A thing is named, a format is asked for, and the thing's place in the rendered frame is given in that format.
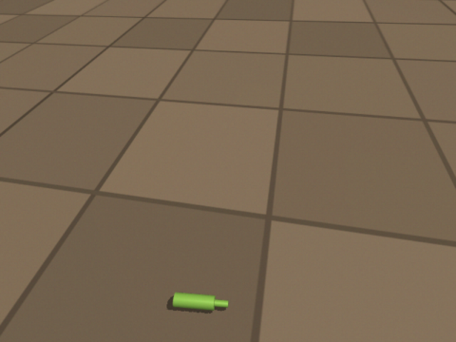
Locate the bottle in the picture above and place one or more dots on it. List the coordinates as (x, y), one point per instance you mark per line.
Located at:
(198, 301)

